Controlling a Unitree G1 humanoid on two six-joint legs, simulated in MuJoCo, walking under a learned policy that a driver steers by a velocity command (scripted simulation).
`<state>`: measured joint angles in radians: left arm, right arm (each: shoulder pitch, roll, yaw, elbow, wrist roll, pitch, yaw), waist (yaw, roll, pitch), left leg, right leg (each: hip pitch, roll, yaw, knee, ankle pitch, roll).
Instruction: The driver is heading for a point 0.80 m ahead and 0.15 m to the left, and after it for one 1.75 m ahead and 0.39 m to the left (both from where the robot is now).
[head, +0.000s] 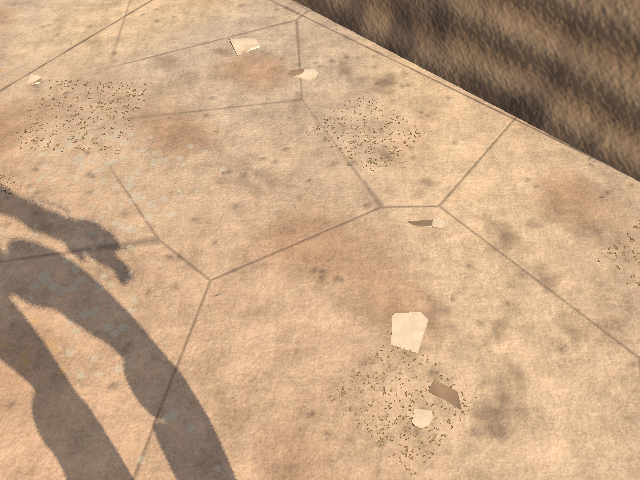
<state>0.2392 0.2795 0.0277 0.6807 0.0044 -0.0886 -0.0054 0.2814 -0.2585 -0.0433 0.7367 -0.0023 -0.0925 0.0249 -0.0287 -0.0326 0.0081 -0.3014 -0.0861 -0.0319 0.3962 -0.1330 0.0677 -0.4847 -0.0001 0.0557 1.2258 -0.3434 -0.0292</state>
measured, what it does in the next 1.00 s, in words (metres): walks ahead, turning left: right foot, then left foot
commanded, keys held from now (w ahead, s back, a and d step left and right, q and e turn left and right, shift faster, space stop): w+q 0.76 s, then w+e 0.24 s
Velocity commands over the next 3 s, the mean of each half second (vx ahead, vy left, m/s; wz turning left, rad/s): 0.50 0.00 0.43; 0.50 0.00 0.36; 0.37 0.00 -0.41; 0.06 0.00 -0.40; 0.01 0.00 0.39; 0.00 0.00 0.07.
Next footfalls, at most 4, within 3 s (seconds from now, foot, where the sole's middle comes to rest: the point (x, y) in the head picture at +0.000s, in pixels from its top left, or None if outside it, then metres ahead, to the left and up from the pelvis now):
0.30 right None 0.32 -0.13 -0.78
0.80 left None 0.48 0.22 -0.78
1.36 right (262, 327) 0.84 0.13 -0.78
1.86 left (171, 326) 0.85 0.35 -0.78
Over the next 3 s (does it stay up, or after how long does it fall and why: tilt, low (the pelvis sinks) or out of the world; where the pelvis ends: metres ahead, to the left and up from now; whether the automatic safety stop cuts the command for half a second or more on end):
stays up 0.76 0.27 -0.01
